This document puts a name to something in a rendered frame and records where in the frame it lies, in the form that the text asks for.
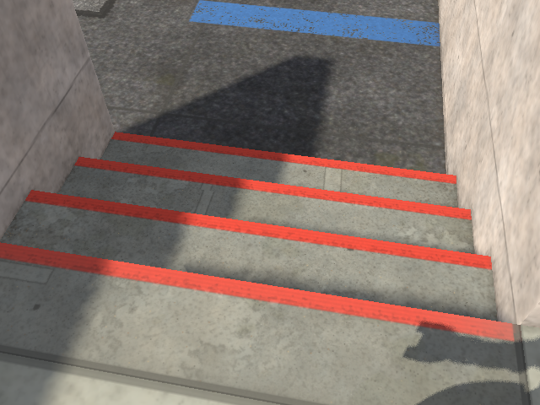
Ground stairs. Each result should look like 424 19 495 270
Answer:
0 132 498 321

